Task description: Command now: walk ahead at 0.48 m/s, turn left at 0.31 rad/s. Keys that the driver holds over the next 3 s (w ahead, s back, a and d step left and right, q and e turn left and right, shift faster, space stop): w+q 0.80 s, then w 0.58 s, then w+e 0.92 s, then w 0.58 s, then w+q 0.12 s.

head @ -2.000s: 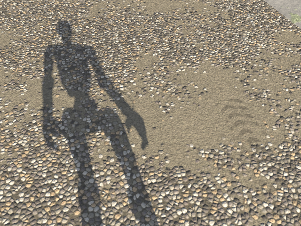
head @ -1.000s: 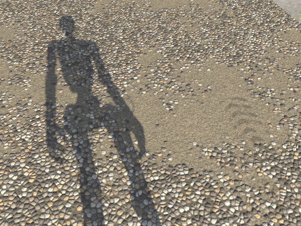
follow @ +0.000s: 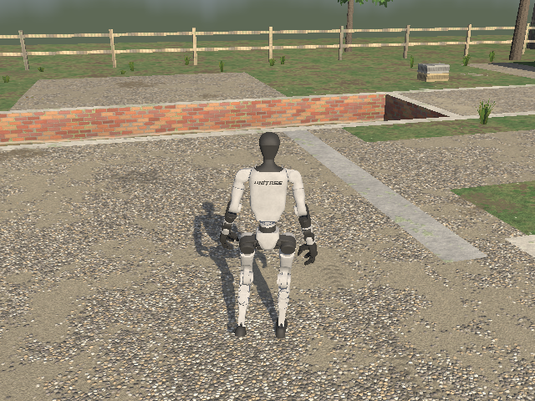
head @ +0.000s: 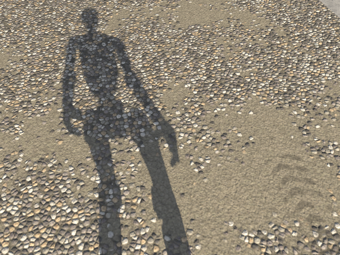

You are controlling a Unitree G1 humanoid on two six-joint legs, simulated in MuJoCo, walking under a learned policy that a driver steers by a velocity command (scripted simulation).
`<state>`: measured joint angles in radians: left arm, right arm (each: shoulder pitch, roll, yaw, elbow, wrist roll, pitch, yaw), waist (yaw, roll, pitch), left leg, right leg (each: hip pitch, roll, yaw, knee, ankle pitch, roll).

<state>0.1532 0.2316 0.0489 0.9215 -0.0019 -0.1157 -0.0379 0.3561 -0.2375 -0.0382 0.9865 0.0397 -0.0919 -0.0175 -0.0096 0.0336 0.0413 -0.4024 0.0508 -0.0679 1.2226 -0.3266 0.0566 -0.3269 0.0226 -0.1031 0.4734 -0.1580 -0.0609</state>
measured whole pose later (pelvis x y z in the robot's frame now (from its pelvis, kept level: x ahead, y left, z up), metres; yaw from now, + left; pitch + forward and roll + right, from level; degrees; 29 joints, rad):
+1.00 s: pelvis +0.58 +0.11 -0.01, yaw +30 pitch +2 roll -1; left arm 0.11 0.26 0.06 0.76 0.00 -0.14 -0.03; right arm 0.36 -0.28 -0.06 0.78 0.03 -0.05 -0.01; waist -0.03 0.03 0.00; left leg -0.29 -0.08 -0.16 1.06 -0.48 0.04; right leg -0.42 0.04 -0.01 0.53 -0.16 -0.04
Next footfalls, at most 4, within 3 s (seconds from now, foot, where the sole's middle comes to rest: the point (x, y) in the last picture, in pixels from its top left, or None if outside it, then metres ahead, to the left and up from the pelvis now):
0.44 left None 0.40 0.16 -0.77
0.92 right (162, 194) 0.73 0.08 -0.77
1.42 left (82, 176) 0.83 0.44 -0.77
1.98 right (113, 114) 1.20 0.34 -0.77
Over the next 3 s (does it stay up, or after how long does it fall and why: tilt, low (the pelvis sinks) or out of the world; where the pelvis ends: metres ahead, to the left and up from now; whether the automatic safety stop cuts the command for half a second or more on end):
stays up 1.58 0.42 -0.01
